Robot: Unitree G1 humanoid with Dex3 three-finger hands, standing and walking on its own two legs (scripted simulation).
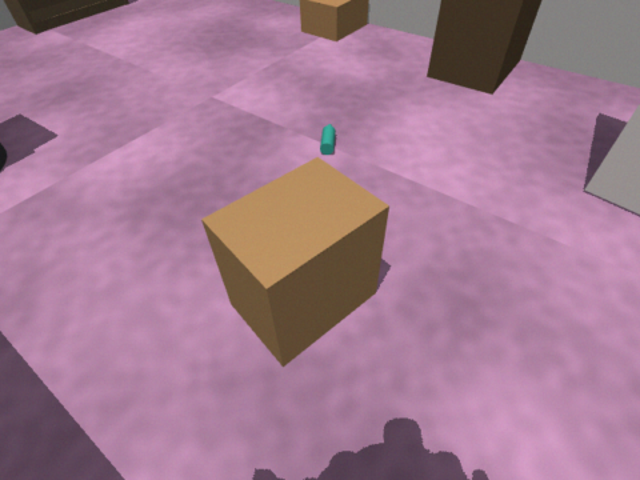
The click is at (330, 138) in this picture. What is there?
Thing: lying bottle
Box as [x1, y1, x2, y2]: [320, 124, 335, 154]
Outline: 330,124 325,126 322,131 320,150 325,154 329,154 333,150 335,131
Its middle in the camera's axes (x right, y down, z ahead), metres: +0.06 -0.55 +2.14
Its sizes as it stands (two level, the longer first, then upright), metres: 0.226 0.073 0.073
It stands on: the floor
